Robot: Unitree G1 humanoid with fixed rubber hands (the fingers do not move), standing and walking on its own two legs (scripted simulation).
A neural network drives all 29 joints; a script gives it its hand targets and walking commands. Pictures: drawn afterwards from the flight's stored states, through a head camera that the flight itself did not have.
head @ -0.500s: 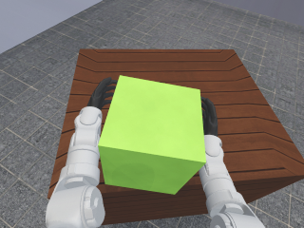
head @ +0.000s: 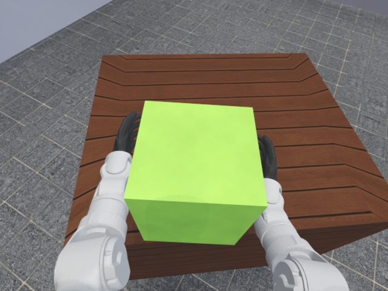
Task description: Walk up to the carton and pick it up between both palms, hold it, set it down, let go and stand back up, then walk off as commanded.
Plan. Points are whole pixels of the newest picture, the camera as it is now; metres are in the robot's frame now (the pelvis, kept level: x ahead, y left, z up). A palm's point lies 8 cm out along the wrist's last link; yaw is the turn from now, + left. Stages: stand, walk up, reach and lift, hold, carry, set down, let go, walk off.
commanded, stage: set down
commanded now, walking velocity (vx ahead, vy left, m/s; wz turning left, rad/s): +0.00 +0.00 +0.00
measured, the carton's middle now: (193, 179) +0.34 -0.02 +0.01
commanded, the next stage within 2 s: none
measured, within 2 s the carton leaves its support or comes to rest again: neither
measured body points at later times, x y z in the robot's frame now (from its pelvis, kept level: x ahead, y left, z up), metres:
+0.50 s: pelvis -0.02 +0.00 +0.00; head +0.03 +0.02 +0.44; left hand +0.41 +0.15 +0.04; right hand +0.34 -0.20 +0.02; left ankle -0.01 +0.12 -0.75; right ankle -0.02 -0.14 -0.75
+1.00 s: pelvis -0.04 +0.00 +0.00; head -0.01 +0.02 +0.44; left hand +0.36 +0.16 +0.02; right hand +0.27 -0.21 +0.01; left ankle -0.01 +0.12 -0.75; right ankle -0.02 -0.14 -0.75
